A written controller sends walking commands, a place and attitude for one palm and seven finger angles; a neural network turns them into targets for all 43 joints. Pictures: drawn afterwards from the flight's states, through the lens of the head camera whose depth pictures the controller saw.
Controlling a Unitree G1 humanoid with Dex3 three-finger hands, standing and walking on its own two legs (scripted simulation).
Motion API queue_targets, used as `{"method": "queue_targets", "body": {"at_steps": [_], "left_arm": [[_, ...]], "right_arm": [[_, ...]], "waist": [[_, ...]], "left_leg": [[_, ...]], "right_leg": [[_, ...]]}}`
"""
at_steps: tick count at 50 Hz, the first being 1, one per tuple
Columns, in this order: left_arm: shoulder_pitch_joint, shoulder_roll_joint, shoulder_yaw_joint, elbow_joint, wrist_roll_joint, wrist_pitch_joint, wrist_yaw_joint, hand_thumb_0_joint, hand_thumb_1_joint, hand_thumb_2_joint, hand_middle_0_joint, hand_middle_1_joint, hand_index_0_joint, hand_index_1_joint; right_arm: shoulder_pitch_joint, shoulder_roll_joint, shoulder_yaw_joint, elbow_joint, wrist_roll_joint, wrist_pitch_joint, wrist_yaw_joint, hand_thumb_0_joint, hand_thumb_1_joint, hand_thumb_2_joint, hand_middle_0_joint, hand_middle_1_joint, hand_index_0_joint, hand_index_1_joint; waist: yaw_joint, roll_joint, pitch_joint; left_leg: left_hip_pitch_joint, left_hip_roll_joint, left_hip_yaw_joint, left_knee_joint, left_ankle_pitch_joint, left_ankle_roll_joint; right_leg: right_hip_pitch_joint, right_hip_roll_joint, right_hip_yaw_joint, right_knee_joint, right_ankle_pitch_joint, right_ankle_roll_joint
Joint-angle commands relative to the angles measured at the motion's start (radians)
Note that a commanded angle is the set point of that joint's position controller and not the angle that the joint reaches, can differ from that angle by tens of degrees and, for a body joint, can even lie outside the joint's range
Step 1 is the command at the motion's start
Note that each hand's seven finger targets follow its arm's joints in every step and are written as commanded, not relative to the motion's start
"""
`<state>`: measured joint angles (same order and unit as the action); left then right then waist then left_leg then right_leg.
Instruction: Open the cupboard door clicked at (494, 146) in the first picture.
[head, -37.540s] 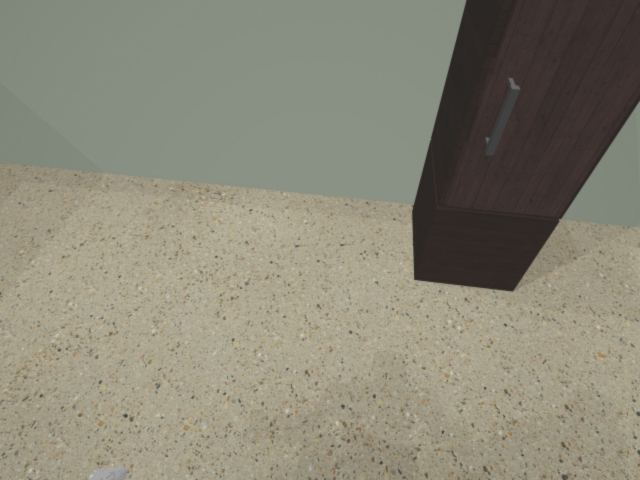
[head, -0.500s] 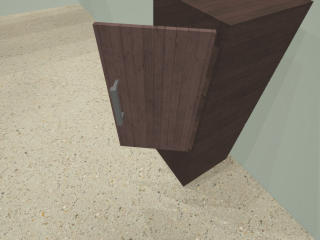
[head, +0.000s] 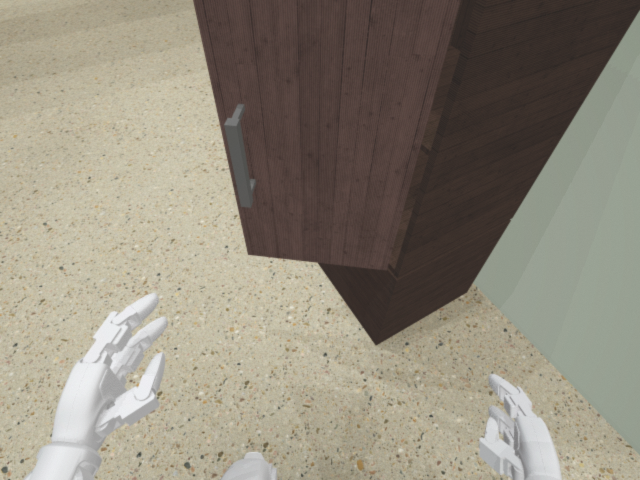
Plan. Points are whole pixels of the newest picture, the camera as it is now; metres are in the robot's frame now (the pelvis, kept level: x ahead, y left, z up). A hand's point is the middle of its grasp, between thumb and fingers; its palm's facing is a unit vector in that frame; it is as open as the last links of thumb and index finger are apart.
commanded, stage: raise the hand with hooked fingers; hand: left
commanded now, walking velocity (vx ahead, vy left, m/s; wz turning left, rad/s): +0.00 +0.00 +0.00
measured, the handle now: (243, 159) +0.60 +0.16 +0.04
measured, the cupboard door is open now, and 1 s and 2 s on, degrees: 53 53 53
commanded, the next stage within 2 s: move the hooked fingers beside the handle in 1.80 s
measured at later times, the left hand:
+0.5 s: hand (113, 386) +0.22 +0.25 +0.02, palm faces -0.06 -1.00 -0.05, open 10.9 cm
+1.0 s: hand (78, 363) +0.24 +0.29 +0.04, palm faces -0.05 -1.00 -0.05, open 13.6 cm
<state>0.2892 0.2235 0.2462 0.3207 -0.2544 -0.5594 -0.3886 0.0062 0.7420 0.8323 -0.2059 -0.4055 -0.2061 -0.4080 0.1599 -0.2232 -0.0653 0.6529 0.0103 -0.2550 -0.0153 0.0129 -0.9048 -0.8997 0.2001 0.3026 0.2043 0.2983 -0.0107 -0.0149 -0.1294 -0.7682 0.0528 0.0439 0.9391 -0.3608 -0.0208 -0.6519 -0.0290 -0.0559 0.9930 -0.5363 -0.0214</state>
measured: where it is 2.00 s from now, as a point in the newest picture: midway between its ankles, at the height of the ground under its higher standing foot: outside the picture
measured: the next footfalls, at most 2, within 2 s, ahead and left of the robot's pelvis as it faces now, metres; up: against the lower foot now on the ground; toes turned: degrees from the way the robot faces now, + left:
none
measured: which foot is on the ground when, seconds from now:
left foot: down 0.00-1.00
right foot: down 0.00-1.00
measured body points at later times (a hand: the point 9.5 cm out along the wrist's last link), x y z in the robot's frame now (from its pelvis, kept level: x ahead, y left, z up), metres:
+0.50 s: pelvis -0.03 +0.02 -0.03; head +0.03 +0.03 +0.42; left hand +0.22 +0.31 +0.02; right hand +0.11 -0.23 -0.11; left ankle +0.06 +0.13 -0.68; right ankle -0.02 -0.10 -0.68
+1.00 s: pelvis -0.02 +0.04 -0.02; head +0.03 +0.06 +0.43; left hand +0.24 +0.34 +0.04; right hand +0.16 -0.20 -0.08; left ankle +0.06 +0.14 -0.68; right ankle -0.02 -0.10 -0.68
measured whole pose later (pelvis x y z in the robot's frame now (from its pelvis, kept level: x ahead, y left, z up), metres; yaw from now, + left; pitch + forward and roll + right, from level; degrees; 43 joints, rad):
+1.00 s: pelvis -0.02 +0.04 -0.02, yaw +0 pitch +12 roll -4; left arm 0.11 0.39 0.36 0.26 -0.35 -0.30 -0.51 0.00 -0.41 0.34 -0.29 -1.14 -0.29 -1.14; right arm 0.25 -0.25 0.04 0.52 0.04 -0.22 -0.07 0.02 -0.90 -0.90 0.20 0.30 0.21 0.30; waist 0.00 0.02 -0.12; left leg -0.90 0.06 0.00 1.08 -0.39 0.03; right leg -0.72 -0.01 -0.09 1.04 -0.52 0.01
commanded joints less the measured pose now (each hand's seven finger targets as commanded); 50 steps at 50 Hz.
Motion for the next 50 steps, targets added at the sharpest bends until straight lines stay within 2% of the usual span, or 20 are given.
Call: {"method": "queue_targets", "body": {"at_steps": [1,2,3,4,7,9,11,13,15,18,23,25,26,28,30,31,39,45,46,50], "left_arm": [[0.007,0.228,0.180,-0.170,-0.135,-0.102,-0.174,0.000,0.527,0.740,-0.227,-0.540,-0.227,-0.540],[-0.044,0.239,0.183,-0.229,-0.161,-0.086,-0.177,0.000,0.503,0.730,-0.228,-0.555,-0.228,-0.555],[-0.114,0.254,0.182,-0.273,-0.178,-0.066,-0.175,0.000,0.480,0.720,-0.230,-0.570,-0.230,-0.570],[-0.162,0.244,0.156,-0.331,-0.184,-0.055,-0.170,0.000,0.457,0.710,-0.232,-0.585,-0.232,-0.585],[-0.254,0.254,0.102,-0.414,-0.145,-0.017,-0.132,0.000,0.387,0.680,-0.237,-0.630,-0.237,-0.630],[-0.273,0.266,0.089,-0.405,-0.127,0.026,-0.121,0.000,0.340,0.660,-0.240,-0.660,-0.240,-0.660],[-0.240,0.281,0.098,-0.371,-0.113,0.076,-0.119,0.000,0.293,0.640,-0.243,-0.690,-0.243,-0.690],[-0.195,0.300,0.131,-0.331,-0.117,0.127,-0.119,0.000,0.247,0.620,-0.247,-0.720,-0.247,-0.720],[-0.138,0.305,0.164,-0.330,-0.124,0.161,-0.111,0.000,0.200,0.600,-0.250,-0.750,-0.250,-0.750],[-0.109,0.305,0.198,-0.296,-0.139,0.185,-0.091,0.000,0.130,0.570,-0.255,-0.795,-0.255,-0.795],[-0.112,0.284,0.183,-0.285,-0.129,0.147,-0.069,0.000,0.013,0.520,-0.263,-0.870,-0.263,-0.870],[-0.113,0.286,0.176,-0.313,-0.125,0.125,-0.070,0.000,-0.033,0.500,-0.267,-0.900,-0.267,-0.900],[-0.112,0.267,0.153,-0.314,-0.121,0.122,-0.072,0.000,-0.057,0.490,-0.268,-0.915,-0.268,-0.915],[-0.149,0.298,0.170,-0.325,-0.121,0.118,-0.075,0.000,-0.103,0.470,-0.272,-0.945,-0.272,-0.945],[-0.140,0.289,0.166,-0.332,-0.120,0.115,-0.075,0.000,-0.150,0.450,-0.275,-0.975,-0.275,-0.975],[-0.159,0.298,0.168,-0.356,-0.121,0.114,-0.073,0.000,-0.173,0.440,-0.277,-0.990,-0.277,-0.990],[-0.233,0.332,0.180,-0.341,-0.110,0.153,-0.076,0.000,-0.360,0.360,-0.290,-1.110,-0.290,-1.110],[-0.298,0.359,0.198,-0.267,-0.116,0.192,-0.108,0.000,-0.500,0.300,-0.300,-1.200,-0.300,-1.200],[-0.316,0.360,0.194,-0.270,-0.116,0.191,-0.114,0.000,-0.500,0.300,-0.300,-1.200,-0.300,-1.200],[-0.363,0.381,0.209,-0.222,-0.124,0.204,-0.139,0.000,-0.500,0.300,-0.300,-1.200,-0.300,-1.200]], "right_arm": [[-0.046,-0.157,-0.045,-0.226,0.023,-0.060,-0.016,0.000,-0.900,-0.900,0.200,0.300,0.200,0.300],[-0.044,-0.154,-0.037,-0.241,0.026,-0.059,-0.026,0.000,-0.900,-0.900,0.200,0.300,0.200,0.300],[-0.026,-0.155,-0.029,-0.247,0.027,-0.056,-0.037,0.000,-0.900,-0.900,0.200,0.300,0.200,0.300],[-0.016,-0.155,-0.022,-0.253,0.030,-0.059,-0.049,0.000,-0.900,-0.900,0.200,0.300,0.200,0.300],[0.012,-0.161,-0.005,-0.232,0.028,-0.067,-0.082,0.000,-0.900,-0.900,0.200,0.300,0.200,0.300],[0.021,-0.166,0.006,-0.220,0.028,-0.071,-0.097,0.000,-0.900,-0.900,0.200,0.300,0.200,0.300],[0.027,-0.169,0.011,-0.212,0.030,-0.071,-0.103,0.000,-0.900,-0.900,0.200,0.300,0.200,0.300],[0.023,-0.168,0.013,-0.210,0.031,-0.068,-0.103,0.000,-0.900,-0.900,0.200,0.300,0.200,0.300],[0.025,-0.159,0.011,-0.217,0.031,-0.061,-0.094,0.000,-0.900,-0.900,0.200,0.300,0.200,0.300],[0.022,-0.151,0.012,-0.221,0.027,-0.049,-0.084,0.000,-0.900,-0.900,0.200,0.300,0.200,0.300],[0.043,-0.158,0.005,-0.222,0.024,-0.047,-0.065,0.000,-0.900,-0.900,0.200,0.300,0.200,0.300],[0.058,-0.166,0.003,-0.224,0.025,-0.052,-0.060,0.000,-0.900,-0.900,0.200,0.300,0.200,0.300],[0.061,-0.168,0.004,-0.228,0.027,-0.052,-0.058,0.000,-0.900,-0.900,0.200,0.300,0.200,0.300],[0.069,-0.177,0.004,-0.227,0.025,-0.056,-0.056,0.000,-0.900,-0.900,0.200,0.300,0.200,0.300],[0.079,-0.182,0.002,-0.228,0.029,-0.055,-0.057,0.000,-0.900,-0.900,0.200,0.300,0.200,0.300],[0.078,-0.185,0.004,-0.231,0.029,-0.055,-0.056,0.000,-0.900,-0.900,0.200,0.300,0.200,0.300],[0.087,-0.196,0.018,-0.248,0.030,-0.035,-0.060,0.000,-0.900,-0.900,0.200,0.300,0.200,0.300],[0.092,-0.201,0.027,-0.259,0.031,-0.017,-0.067,0.000,-0.900,-0.900,0.200,0.300,0.200,0.300],[0.091,-0.202,0.029,-0.259,0.032,-0.015,-0.067,0.000,-0.900,-0.900,0.200,0.300,0.200,0.300],[0.094,-0.204,0.034,-0.261,0.032,-0.009,-0.070,0.000,-0.900,-0.900,0.200,0.300,0.200,0.300]], "waist": [[0.060,0.033,-0.250],[0.054,0.055,-0.254],[0.035,0.020,-0.231],[0.019,0.050,-0.232],[-0.020,0.087,-0.179],[-0.029,0.081,-0.160],[-0.025,0.088,-0.152],[-0.002,0.100,-0.168],[0.019,0.088,-0.213],[0.038,0.073,-0.198],[0.025,0.054,-0.188],[0.022,0.083,-0.221],[0.011,0.084,-0.206],[0.013,0.094,-0.212],[0.008,0.095,-0.219],[0.008,0.121,-0.224],[0.002,0.159,-0.198],[-0.004,0.133,-0.182],[-0.003,0.152,-0.187],[-0.004,0.141,-0.185]], "left_leg": [[0.034,-0.053,-0.017,0.124,0.114,0.036],[0.016,-0.049,-0.016,0.139,0.070,0.038],[-0.016,-0.040,-0.026,0.157,0.028,0.042],[-0.014,-0.033,-0.028,0.164,-0.005,0.049],[-0.011,-0.019,-0.046,0.163,-0.061,0.062],[-0.019,-0.015,-0.060,0.158,-0.070,0.063],[-0.015,-0.016,-0.069,0.141,-0.065,0.064],[0.003,-0.017,-0.077,0.119,-0.040,0.061],[0.032,-0.020,-0.077,0.094,0.008,0.058],[0.040,-0.021,-0.079,0.068,0.042,0.054],[0.064,-0.022,-0.086,0.037,0.040,0.052],[0.097,-0.022,-0.087,0.022,0.031,0.051],[0.108,-0.022,-0.090,0.011,0.013,0.052],[0.113,-0.021,-0.101,0.007,0.010,0.050],[0.148,-0.018,-0.108,-0.013,0.003,0.049],[0.155,-0.019,-0.112,-0.021,-0.004,0.047],[0.208,-0.014,-0.140,-0.068,-0.035,0.035],[0.215,-0.018,-0.134,-0.078,-0.038,0.036],[0.224,-0.019,-0.134,-0.079,-0.035,0.036],[0.221,-0.022,-0.123,-0.075,-0.015,0.038]], "right_leg": [[-0.106,0.020,0.114,-0.047,0.199,0.015],[-0.115,0.017,0.139,-0.068,0.112,0.019],[-0.138,0.025,0.159,-0.084,0.032,0.022],[-0.157,0.027,0.170,-0.102,-0.034,0.022],[-0.223,0.038,0.162,-0.121,-0.125,0.013],[-0.238,0.046,0.152,-0.118,-0.120,0.011],[-0.233,0.048,0.134,-0.120,-0.104,0.011],[-0.207,0.054,0.111,-0.113,-0.065,0.006],[-0.163,0.050,0.090,-0.112,-0.006,0.008],[-0.142,0.058,0.064,-0.104,0.040,0.006],[-0.172,0.066,0.023,-0.081,0.066,0.005],[-0.179,0.065,0.012,-0.075,0.069,0.005],[-0.196,0.067,0.005,-0.076,0.064,0.006],[-0.193,0.070,-0.003,-0.062,0.076,-0.001],[-0.203,0.071,-0.012,-0.066,0.082,0.000],[-0.202,0.069,-0.015,-0.062,0.084,0.000],[-0.198,0.076,-0.030,-0.071,0.097,-0.007],[-0.177,0.081,-0.028,-0.102,0.102,-0.006],[-0.177,0.081,-0.026,-0.104,0.102,-0.007],[-0.161,0.085,-0.021,-0.116,0.111,-0.008]]}}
